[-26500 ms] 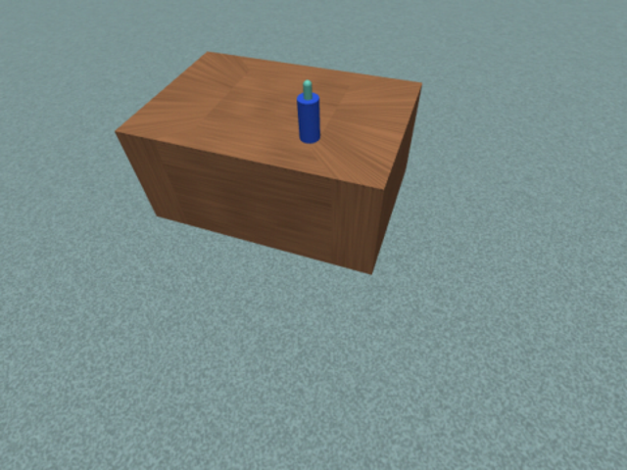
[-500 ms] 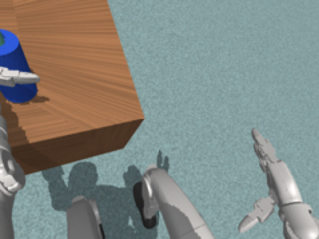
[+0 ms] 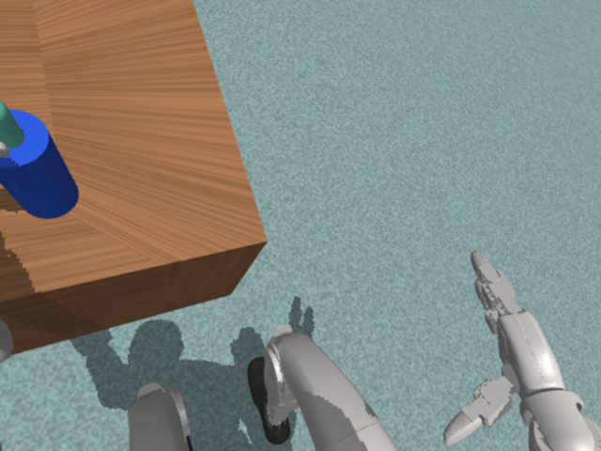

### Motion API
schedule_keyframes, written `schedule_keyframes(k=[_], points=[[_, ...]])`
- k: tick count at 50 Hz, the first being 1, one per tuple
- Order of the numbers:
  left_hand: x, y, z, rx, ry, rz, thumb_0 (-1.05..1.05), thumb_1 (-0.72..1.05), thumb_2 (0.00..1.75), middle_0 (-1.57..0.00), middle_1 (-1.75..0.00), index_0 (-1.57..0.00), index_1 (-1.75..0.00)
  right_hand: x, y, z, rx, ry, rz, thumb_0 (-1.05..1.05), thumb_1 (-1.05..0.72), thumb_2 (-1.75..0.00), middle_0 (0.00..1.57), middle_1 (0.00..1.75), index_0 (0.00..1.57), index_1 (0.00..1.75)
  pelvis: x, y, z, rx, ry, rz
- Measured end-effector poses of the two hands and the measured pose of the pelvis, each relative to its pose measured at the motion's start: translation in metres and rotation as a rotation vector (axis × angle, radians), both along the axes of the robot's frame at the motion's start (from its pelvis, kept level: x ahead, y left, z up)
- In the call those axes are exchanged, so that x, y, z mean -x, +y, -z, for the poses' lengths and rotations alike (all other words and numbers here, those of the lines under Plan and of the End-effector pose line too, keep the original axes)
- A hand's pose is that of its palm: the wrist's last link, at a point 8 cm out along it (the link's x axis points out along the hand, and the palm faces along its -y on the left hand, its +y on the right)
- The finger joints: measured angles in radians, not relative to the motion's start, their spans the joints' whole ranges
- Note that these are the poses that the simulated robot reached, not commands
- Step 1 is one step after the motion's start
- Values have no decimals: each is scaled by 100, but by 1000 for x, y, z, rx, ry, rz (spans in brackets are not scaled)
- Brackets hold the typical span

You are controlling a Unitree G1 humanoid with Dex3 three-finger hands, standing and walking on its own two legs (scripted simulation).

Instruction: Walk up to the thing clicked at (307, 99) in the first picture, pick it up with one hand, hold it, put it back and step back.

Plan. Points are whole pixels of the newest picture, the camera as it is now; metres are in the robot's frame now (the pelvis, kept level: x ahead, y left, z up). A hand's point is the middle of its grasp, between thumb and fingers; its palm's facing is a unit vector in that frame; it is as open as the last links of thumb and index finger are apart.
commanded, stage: rise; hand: left
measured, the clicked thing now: (24, 158) +0.54 +0.19 -0.06
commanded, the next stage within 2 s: home in 0.16 s
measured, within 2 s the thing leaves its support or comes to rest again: rests again in 0.12 s
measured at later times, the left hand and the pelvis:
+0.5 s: hand out of the picture +0.55 +0.35 +0.14, palm faces +0.40 -0.88 -0.24, open 17.2 cm; pelvis +0.03 +0.01 +0.08, yaw +0 degrees
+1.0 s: hand out of the picture +0.35 +0.24 +0.07, palm faces +0.21 -0.94 -0.26, open 17.4 cm; pelvis +0.07 +0.00 +0.12, yaw +2 degrees
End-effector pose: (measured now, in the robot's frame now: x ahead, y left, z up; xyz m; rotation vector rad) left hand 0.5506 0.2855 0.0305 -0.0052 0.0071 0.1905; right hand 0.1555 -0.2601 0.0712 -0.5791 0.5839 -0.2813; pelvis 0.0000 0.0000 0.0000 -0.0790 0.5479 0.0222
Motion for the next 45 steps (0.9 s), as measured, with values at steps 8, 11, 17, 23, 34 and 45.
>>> schedule_keyframes(k=[8, 11, 17, 23, 34, 45], points=[[-2, 28, -62, -61, 121, -17, -2, -61, 1, -8, -3, -8, -3, -6, 17, 2, -130, 25, 7, -1, 53, -5, 6, 5, 6, 6, -9, 6, -29, -1, -47, 2], [1, 37, -74, -94, 209, -58, -2, -61, 3, -8, -4, -7, -4, -9, 26, -3, -182, 33, -5, -1, 52, -5, 6, 5, 6, 6, -12, 9, -41, -6, -65, 6], [13, 66, -105, -126, 288, -178, -2, -59, 5, -9, -6, -8, -7, -13, 27, -30, -199, 29, -11, -1, 46, -9, 7, 7, 8, 7, -23, 11, -61, -17, -115, 18], [31, 94, -128, -133, 326, -264, -2, -52, 8, -7, -7, -7, -7, -24, 28, -38, -217, 50, -28, 0, 22, -28, 10, 13, 11, 13, -32, 11, -77, -16, -144, 13], [96, 82, -103, -234, 463, -198, -1, -44, 11, -7, -7, -6, -8, -47, 60, -2, -423, 153, -90, 0, -33, -58, 15, 21, 15, 21, -49, 13, -97, -22, -191, 1], [186, 16, -70, -182, 513, -105, -1, -52, 7, -6, -6, -6, -6, -71, 45, -12, -403, 104, -51, 1, -72, -79, 18, 27, 19, 27, -66, 5, -113, -52, -301, -11]])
